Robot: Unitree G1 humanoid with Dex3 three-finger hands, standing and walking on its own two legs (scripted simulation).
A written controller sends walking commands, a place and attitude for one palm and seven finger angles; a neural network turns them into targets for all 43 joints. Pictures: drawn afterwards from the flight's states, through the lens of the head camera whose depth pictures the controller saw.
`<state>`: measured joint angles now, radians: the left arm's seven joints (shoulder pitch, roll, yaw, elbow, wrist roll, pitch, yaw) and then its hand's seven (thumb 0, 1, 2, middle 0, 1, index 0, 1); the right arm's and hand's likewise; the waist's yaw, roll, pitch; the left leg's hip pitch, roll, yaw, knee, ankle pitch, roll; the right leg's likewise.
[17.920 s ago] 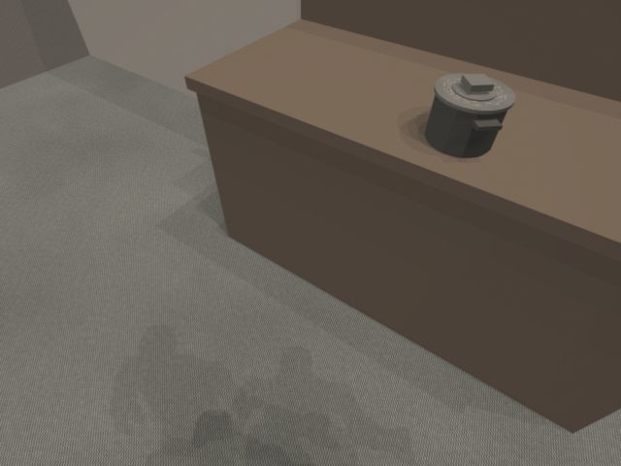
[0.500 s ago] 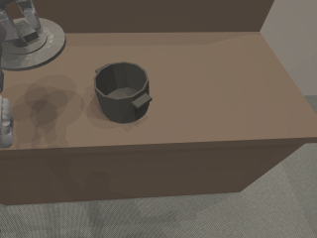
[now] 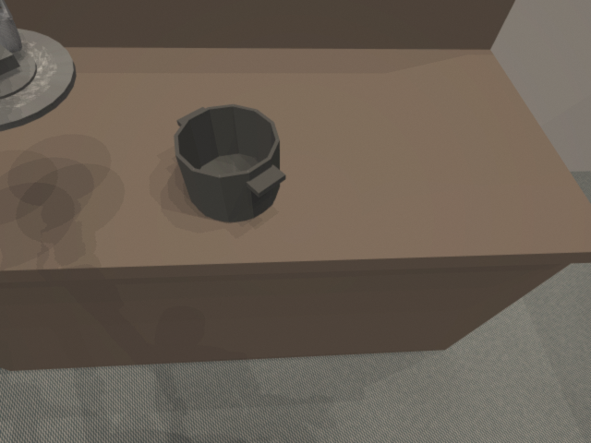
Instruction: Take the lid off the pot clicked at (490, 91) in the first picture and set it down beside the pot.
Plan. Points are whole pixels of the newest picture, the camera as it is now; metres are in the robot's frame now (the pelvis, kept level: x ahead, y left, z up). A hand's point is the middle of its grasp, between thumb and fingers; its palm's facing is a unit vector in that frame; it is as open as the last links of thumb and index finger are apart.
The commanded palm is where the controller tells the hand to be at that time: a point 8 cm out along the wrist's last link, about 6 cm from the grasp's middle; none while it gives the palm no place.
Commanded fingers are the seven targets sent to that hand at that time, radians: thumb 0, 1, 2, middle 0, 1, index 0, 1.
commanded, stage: move the lid sideways beside the pot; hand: left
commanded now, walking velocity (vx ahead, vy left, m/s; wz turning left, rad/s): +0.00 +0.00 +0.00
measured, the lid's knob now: out of the picture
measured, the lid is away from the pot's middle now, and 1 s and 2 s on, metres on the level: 0.25 0.23 0.22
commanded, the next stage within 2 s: lower the lid onto the table in 0.32 s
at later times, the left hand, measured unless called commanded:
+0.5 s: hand out of the picture +0.49 +0.30 +0.26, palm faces -0.30 -0.14 -0.94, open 7.9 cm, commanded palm +0.53 +0.30 +0.34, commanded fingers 0.00 0.53 0.98 -0.77 -1.09 -0.81 -1.08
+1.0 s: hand (4, 64) +0.50 +0.30 +0.23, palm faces -0.33 -0.21 -0.92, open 7.9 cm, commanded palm +0.54 +0.31 +0.30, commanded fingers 0.00 0.53 0.98 -0.77 -1.09 -0.81 -1.08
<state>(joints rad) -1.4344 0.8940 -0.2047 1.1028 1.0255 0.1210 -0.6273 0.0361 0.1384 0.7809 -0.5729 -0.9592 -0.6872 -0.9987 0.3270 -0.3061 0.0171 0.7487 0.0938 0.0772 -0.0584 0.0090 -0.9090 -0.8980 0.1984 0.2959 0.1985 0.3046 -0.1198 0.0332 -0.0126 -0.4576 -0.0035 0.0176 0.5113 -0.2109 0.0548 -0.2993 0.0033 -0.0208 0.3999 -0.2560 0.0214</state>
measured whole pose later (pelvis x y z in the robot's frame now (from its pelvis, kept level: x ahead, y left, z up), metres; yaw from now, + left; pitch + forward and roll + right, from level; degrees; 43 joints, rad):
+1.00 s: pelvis +0.01 +0.00 +0.00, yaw -2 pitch +10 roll -2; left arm -1.45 0.91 -0.14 1.26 1.04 0.14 -0.59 0.04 0.15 0.78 -0.57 -0.96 -0.68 -1.00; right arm 0.35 -0.30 0.03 0.74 0.09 0.04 -0.06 0.01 -0.91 -0.90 0.20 0.30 0.20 0.30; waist -0.17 0.03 -0.02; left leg -0.49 0.01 0.04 0.54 -0.24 0.05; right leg -0.33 0.02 0.00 0.42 -0.27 0.02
